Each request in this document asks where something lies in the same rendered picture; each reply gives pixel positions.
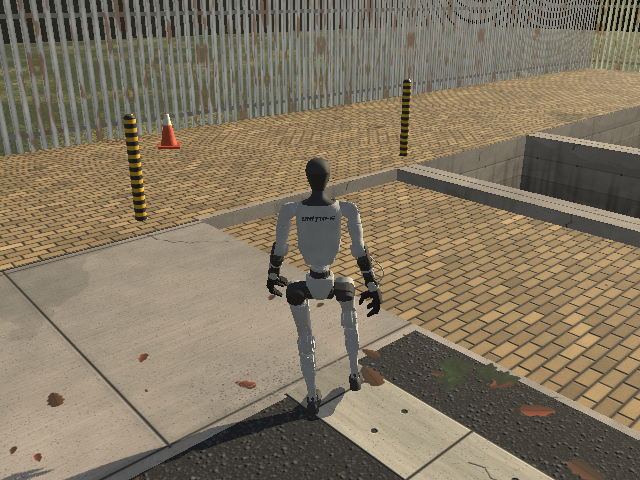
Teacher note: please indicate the right robot upper arm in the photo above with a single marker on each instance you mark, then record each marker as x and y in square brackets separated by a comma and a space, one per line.
[350, 211]

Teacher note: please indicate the right robot forearm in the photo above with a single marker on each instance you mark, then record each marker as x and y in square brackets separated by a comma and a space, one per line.
[367, 270]

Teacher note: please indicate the robot right thigh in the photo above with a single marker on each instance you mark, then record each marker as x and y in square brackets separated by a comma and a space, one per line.
[344, 290]

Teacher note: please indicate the left robot hand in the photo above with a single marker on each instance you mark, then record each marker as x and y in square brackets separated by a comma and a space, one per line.
[282, 281]

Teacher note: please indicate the robot left shin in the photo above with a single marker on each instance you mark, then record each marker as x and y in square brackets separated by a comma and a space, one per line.
[308, 368]

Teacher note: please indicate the left robot forearm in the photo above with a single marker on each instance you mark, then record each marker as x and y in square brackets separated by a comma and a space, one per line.
[275, 264]

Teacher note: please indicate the right robot hand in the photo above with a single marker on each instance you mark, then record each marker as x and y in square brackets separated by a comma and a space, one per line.
[377, 300]

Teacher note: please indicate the left robot upper arm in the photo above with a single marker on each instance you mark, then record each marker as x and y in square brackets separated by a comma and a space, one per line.
[287, 212]

